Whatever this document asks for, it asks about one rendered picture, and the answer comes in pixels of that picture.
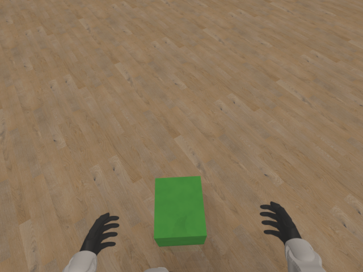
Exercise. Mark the robot left forearm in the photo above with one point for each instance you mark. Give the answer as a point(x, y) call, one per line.
point(83, 261)

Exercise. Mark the right robot hand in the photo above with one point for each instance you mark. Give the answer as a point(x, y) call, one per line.
point(287, 229)

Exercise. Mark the robot right forearm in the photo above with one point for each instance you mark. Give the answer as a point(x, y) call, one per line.
point(301, 257)

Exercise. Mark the left robot hand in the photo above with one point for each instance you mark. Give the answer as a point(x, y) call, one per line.
point(95, 236)

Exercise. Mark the carton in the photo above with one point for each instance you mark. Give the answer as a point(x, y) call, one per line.
point(179, 217)

